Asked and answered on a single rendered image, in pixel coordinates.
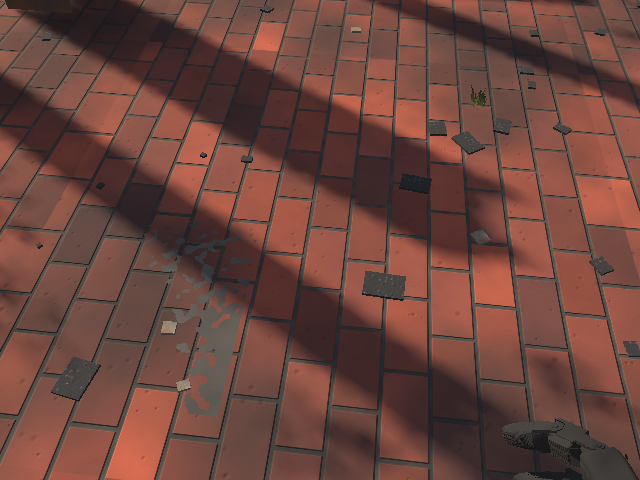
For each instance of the robot right hand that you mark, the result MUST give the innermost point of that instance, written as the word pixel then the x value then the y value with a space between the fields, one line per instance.
pixel 571 444

